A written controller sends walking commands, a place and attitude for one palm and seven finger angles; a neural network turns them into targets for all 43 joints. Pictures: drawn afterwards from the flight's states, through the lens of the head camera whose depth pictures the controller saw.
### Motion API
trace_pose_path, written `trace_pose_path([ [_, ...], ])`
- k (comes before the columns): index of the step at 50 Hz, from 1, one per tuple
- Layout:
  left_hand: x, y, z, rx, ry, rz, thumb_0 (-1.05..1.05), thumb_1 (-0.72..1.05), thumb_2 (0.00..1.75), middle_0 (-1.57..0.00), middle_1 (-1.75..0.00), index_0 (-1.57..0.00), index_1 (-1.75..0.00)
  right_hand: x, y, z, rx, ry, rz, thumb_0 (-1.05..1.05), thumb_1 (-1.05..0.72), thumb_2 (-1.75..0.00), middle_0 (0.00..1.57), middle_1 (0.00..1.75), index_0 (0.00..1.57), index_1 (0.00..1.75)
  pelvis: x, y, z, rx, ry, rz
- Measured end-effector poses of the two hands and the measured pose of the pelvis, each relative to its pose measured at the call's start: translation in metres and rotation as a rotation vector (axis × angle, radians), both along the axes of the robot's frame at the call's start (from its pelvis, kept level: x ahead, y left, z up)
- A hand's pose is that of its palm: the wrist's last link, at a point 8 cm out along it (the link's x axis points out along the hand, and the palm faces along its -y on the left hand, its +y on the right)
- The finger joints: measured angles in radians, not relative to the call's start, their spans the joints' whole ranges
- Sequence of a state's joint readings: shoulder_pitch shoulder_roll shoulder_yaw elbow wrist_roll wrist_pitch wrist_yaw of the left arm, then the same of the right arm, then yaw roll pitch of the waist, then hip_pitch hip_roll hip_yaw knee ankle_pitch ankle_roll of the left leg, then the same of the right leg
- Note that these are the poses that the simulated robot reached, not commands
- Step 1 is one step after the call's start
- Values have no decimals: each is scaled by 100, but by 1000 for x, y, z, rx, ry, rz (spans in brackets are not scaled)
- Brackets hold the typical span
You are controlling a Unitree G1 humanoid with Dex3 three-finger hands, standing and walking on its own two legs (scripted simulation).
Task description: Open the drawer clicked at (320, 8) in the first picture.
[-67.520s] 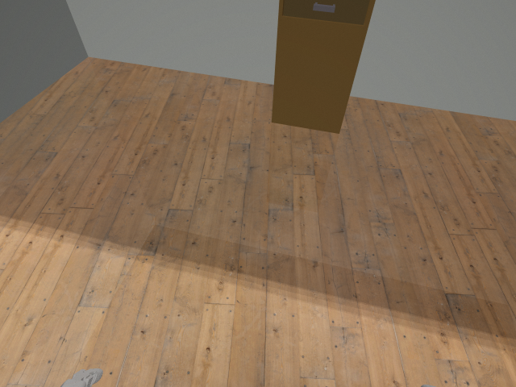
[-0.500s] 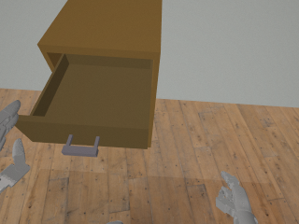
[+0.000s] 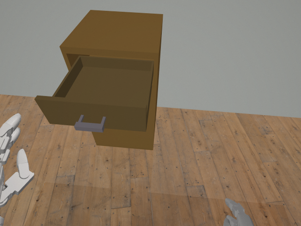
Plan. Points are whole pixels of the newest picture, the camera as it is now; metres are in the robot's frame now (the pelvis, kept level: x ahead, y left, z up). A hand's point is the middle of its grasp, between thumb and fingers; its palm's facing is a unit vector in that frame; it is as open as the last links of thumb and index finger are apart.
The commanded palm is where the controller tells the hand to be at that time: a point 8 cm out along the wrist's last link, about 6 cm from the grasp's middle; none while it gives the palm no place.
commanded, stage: stop stepping back and stand still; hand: left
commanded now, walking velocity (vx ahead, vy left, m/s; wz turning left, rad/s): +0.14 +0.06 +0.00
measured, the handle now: (91, 122) +0.47 +0.23 -0.05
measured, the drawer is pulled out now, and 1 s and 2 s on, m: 0.30 0.30 0.30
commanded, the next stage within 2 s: let the arm hang, fingers relaxed in 0.38 s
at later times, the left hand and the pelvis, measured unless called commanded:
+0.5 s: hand (24, 182) +0.18 +0.24 +0.14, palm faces +0.33 -0.82 -0.46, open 7.4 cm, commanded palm none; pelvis -0.01 +0.01 +0.00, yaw +1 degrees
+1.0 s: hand out of the picture -0.04 +0.20 -0.17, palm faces +0.03 -0.98 -0.22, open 7.2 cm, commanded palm none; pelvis -0.01 +0.01 +0.00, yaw +1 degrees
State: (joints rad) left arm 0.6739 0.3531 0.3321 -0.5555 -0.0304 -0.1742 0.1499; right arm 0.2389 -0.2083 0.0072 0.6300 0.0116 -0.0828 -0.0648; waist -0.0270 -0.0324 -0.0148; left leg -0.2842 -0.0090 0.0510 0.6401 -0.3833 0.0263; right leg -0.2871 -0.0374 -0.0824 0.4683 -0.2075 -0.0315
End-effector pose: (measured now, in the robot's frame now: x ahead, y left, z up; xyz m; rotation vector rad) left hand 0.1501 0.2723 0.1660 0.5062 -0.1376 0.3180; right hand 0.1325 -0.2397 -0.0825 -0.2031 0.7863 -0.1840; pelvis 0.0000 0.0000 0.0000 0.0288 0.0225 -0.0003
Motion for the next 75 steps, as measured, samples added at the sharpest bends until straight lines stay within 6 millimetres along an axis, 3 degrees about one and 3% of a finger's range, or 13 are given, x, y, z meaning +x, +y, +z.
trace_pose_path([
  [6, -18, 3, 5, 37, -38, -38, 1, 89, 90, -21, -30, -21, -30, -20, -16, 8, -66, -39, -12, 2, -90, -90, 20, 30, 20, 30, -17, 4, -4, -6, -26, 12],
  [13, -30, 5, 16, 84, -98, -10, 1, 89, 90, -21, -30, -21, -30, -16, -7, 0, -12, -72, 9, 2, -90, -90, 20, 30, 20, 30, -22, -1, -7, -23, -44, 21],
  [25, -11, 10, -6, 26, -44, -28, 1, 89, 90, -21, -30, -20, -30, 0, 22, 2, 22, -71, 66, 2, -90, -90, 20, 30, 20, 30, -14, 8, -4, -24, -28, 22],
  [27, 5, 18, -47, -6, 118, -20, 1, 89, 90, -20, -30, -20, -30, 4, 23, -13, 46, -18, 102, 2, -90, -90, 20, 30, 20, 30, -14, 11, -7, -23, -13, 36],
  [29, 13, 26, -109, -108, 354, 37, 0, 89, 90, -20, -30, -20, -30, 1, 23, -29, 61, 61, 113, 1, -90, -90, 20, 30, 20, 30, -14, 13, -10, -21, -9, 41],
  [31, 7, 24, -174, -221, 602, 98, 0, 90, 90, -20, -30, -20, -30, -7, 24, -39, 68, 128, 105, 1, -90, -90, 20, 30, 20, 30, -14, 14, -12, -18, -16, 40],
  [34, -29, 0, -254, -361, 946, 136, 1, 91, 90, -19, -29, -19, -30, -29, 24, -46, 66, 220, 72, 1, -90, -90, 20, 30, 20, 30, -13, 13, -12, -15, -34, 28],
  [38, -95, -44, -308, -511, 1265, 142, 0, 92, 90, -19, -29, -19, -30, -71, 23, -50, 52, 369, 25, 1, -91, -90, 20, 30, 20, 30, -13, 12, -8, -25, -47, 16],
  [45, -165, -30, -314, -528, 1445, 272, -3, 100, 90, -20, -30, -20, -30, -142, 19, -54, 40, 620, -31, 1, -92, -90, 20, 30, 20, 30, -11, 10, -2, -38, -46, 20],
  [52, -204, -27, -306, -508, 1567, 331, -1, 94, 90, -20, -30, -20, -30, -178, 32, -60, 91, 704, -68, 1, -91, -90, 19, 30, 20, 30, -9, 13, 0, -34, -53, 13],
  [57, -205, -34, -305, -512, 1571, 326, 0, 92, 90, -20, -30, -19, -30, -185, 47, -66, 138, 712, -70, 1, -91, -90, 19, 30, 20, 30, -10, 13, 0, -31, -56, 8],
  [64, -186, -51, -309, -534, 1517, 279, 0, 91, 90, -20, -30, -19, -30, -182, 62, -70, 182, 684, -69, 1, -91, -90, 19, 30, 20, 30, -11, 11, 0, -28, -57, 4],
  [75, -177, -58, -311, -539, 1491, 263, 1, 92, 90, -20, -30, -20, -30, -178, 58, -70, 181, 662, -83, 1, -91, -90, 19, 30, 20, 30, -11, 6, -1, -27, -57, 1],
])
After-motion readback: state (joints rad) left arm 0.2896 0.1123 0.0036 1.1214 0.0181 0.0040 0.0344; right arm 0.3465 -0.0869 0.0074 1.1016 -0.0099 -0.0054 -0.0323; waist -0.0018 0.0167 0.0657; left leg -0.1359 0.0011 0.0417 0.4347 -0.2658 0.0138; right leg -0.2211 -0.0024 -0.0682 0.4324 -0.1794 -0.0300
